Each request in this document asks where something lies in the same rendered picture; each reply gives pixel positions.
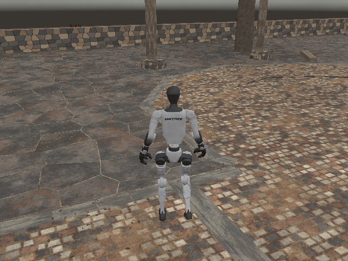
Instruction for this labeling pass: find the robot right upper arm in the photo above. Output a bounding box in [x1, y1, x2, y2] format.
[185, 109, 200, 139]

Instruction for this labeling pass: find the robot left upper arm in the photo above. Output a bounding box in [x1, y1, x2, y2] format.
[147, 110, 162, 140]

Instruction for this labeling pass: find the robot left foot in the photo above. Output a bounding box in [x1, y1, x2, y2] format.
[159, 208, 166, 221]

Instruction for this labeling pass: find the robot left hand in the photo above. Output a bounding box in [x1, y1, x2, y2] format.
[139, 152, 152, 165]

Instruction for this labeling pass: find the robot left shin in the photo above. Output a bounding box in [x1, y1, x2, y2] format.
[158, 179, 166, 214]

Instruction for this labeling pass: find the robot right forearm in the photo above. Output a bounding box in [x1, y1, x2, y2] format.
[195, 131, 205, 150]

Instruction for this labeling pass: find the robot left forearm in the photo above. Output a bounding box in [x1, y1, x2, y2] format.
[141, 132, 152, 154]

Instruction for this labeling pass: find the robot right hand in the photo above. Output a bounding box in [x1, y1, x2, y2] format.
[194, 148, 206, 158]

